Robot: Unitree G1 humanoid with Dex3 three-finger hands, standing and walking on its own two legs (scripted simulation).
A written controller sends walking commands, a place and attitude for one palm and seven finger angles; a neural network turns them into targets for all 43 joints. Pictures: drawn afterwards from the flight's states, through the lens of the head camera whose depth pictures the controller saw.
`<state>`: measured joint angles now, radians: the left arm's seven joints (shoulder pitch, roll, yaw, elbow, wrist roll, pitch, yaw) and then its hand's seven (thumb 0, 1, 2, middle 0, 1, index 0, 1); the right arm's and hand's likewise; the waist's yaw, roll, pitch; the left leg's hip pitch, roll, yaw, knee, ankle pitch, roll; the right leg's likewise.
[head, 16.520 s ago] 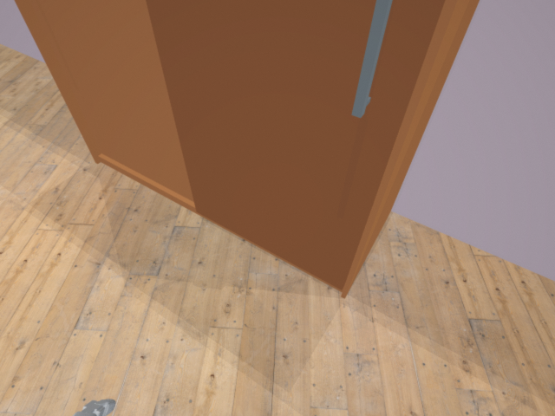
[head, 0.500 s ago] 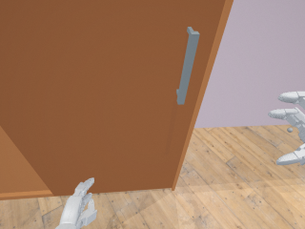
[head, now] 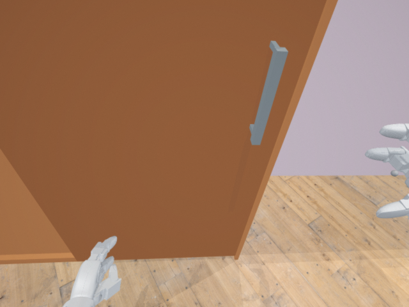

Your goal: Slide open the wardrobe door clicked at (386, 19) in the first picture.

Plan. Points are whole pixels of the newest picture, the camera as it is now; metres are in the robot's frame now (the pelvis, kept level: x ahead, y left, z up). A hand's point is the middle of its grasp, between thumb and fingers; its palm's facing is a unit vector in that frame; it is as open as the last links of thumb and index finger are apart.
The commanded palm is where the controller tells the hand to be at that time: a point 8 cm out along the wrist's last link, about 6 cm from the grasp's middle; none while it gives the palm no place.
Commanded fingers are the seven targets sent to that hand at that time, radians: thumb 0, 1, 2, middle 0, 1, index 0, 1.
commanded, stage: raise the hand with hooked fingers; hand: right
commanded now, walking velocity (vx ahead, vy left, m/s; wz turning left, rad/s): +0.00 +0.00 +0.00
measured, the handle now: (263, 97) +0.51 -0.12 +0.19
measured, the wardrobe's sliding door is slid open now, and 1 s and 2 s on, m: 0.00 0.00 0.00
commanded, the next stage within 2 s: move the hooked fingers beside the handle in 0.04 s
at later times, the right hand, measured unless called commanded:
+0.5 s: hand (366, 153) +0.32 -0.26 +0.21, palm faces +0.01 +1.00 -0.09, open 14.0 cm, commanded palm +0.29 -0.30 +0.21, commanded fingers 0.00 0.50 -0.30 0.30 1.20 0.30 1.20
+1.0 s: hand (340, 134) +0.38 -0.24 +0.20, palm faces -0.03 +1.00 -0.04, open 14.0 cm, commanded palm +0.35 -0.28 +0.21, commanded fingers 0.00 0.50 -0.30 0.30 1.20 0.30 1.20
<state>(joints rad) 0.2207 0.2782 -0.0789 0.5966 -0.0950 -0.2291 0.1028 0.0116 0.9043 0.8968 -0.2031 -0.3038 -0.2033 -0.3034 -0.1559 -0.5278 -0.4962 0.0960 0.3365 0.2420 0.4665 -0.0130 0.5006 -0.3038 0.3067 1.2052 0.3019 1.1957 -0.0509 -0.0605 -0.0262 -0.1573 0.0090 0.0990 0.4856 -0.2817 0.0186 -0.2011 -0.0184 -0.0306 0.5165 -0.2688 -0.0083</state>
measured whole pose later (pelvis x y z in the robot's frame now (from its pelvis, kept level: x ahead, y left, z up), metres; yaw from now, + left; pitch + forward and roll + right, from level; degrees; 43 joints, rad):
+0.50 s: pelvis +0.01 +0.00 +0.00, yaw +0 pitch -1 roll +0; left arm 0.22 0.27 -0.08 0.61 -0.10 -0.20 0.11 0.01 0.90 0.90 -0.20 -0.30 -0.20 -0.30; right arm -0.29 -0.50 -0.43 0.22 0.31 0.22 0.44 -0.01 0.50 -0.30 0.31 1.21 0.30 1.20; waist -0.03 -0.05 -0.03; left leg -0.18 0.01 0.09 0.49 -0.29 0.02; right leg -0.21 -0.02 -0.03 0.51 -0.27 -0.01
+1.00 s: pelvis +0.01 -0.01 +0.00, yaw +1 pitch +0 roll +0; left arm 0.25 0.27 -0.07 0.62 -0.09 -0.16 0.11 0.01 0.90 0.90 -0.20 -0.30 -0.20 -0.30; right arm -0.46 -0.47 -0.35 0.38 0.27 0.20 0.37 -0.01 0.50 -0.30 0.30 1.21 0.30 1.20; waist 0.00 -0.04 -0.04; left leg -0.19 0.02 0.08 0.47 -0.27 0.00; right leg -0.23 0.00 -0.05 0.49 -0.26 -0.02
